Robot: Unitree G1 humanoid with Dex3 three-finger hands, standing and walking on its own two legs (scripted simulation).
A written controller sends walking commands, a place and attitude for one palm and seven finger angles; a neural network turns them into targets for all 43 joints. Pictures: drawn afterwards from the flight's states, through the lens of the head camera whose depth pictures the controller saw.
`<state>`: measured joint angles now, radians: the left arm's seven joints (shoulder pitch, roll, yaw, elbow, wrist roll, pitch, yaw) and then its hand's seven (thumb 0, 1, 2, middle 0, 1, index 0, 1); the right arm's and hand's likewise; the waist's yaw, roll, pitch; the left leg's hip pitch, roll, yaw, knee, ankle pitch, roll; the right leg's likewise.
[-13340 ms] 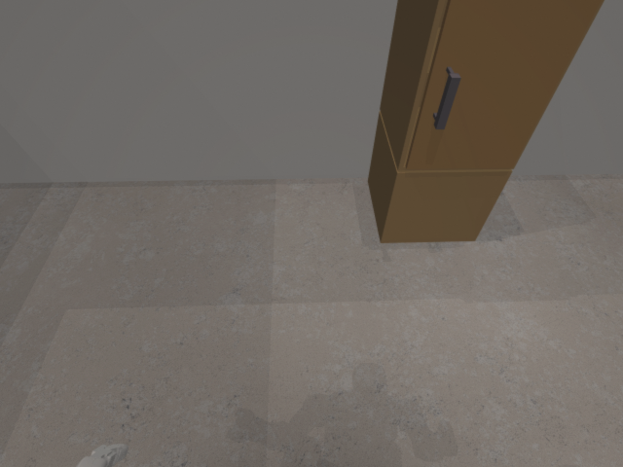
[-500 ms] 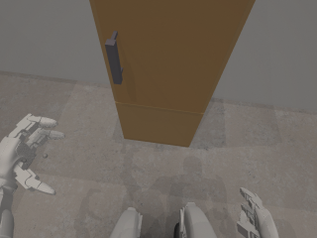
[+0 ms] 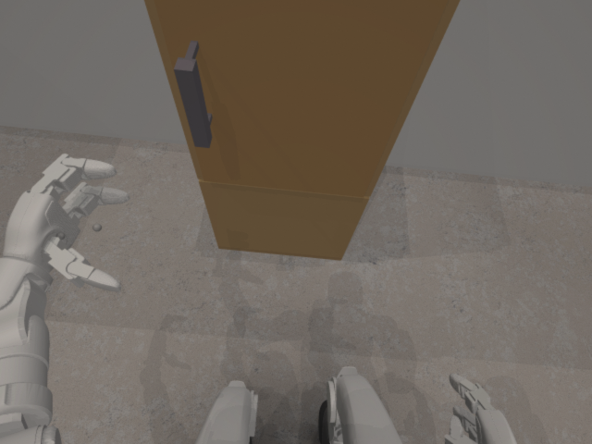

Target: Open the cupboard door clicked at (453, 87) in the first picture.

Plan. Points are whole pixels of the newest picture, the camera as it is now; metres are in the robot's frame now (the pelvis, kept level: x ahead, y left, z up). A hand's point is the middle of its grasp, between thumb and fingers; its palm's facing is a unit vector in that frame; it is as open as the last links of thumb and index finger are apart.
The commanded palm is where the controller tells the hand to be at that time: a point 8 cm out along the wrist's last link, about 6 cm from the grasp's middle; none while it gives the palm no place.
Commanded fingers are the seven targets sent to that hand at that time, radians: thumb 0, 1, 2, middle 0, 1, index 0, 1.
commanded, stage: move the hooked fingers beside the handle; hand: left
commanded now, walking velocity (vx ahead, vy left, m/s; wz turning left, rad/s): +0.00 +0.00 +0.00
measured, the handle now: (198, 97) +0.60 +0.17 +0.04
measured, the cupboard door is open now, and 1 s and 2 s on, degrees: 0 0 0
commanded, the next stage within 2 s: slide the fingers in behind the handle in 1.90 s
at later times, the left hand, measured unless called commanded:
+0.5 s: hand (124, 178) +0.44 +0.24 +0.05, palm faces -0.08 -1.00 -0.02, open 14.0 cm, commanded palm +0.44 +0.29 +0.05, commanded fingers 0.00 -0.50 0.30 -0.30 -1.20 -0.30 -1.20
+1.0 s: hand (146, 128) +0.53 +0.23 +0.05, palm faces -0.09 -1.00 -0.04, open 14.0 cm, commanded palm +0.53 +0.27 +0.04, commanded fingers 0.00 -0.50 0.30 -0.30 -1.20 -0.30 -1.20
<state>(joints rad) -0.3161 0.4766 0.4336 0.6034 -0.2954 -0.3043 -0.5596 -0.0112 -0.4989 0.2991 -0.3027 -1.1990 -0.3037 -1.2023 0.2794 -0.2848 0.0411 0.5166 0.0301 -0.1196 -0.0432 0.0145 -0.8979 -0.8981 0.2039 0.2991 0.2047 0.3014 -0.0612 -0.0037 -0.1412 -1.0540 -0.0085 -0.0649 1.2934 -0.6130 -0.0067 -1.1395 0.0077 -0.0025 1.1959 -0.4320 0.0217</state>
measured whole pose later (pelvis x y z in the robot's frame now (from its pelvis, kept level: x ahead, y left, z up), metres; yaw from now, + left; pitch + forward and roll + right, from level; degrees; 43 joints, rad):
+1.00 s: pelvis -0.01 +0.00 -0.03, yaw -2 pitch +29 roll -4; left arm -1.03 0.76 0.50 1.20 -0.06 -0.34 -0.48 -0.01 -0.50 0.30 -0.30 -1.20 -0.30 -1.20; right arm 0.34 -0.30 0.08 0.57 -0.01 0.04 -0.02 0.01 -0.90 -0.90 0.20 0.30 0.20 0.30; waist -0.23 0.01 -0.10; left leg -1.29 0.01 -0.08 1.40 -0.61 0.00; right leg -1.36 0.02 -0.02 1.25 -0.41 0.03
